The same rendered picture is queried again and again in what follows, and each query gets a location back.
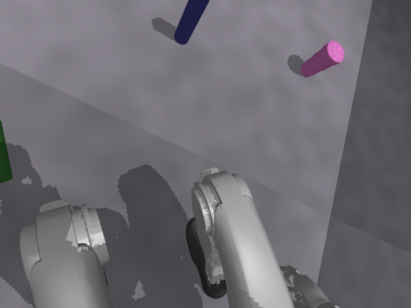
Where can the right robot hand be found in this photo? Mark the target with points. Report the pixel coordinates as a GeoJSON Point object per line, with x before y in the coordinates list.
{"type": "Point", "coordinates": [305, 292]}

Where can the right robot foot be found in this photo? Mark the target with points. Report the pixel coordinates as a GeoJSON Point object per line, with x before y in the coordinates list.
{"type": "Point", "coordinates": [197, 255]}

